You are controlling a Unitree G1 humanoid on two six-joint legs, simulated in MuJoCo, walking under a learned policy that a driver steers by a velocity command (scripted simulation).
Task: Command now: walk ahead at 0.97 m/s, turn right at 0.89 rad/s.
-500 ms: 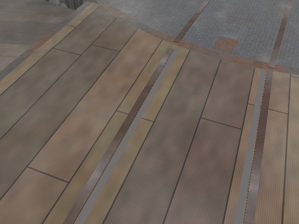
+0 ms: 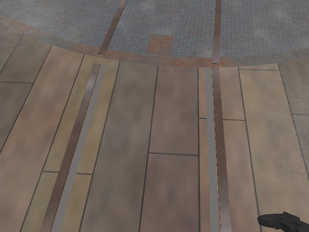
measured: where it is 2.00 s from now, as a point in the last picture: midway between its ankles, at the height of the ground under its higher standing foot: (129, 35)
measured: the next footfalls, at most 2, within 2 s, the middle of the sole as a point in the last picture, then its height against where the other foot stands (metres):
left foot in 0.16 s outside the picture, level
right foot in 0.52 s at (217, 189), level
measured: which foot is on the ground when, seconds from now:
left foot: up 0.00-0.14, down 0.16-0.54, up 0.56-0.92, down 0.94-1.00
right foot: down 0.00-0.16, up 0.18-0.50, down 0.52-0.94, up 0.96-1.00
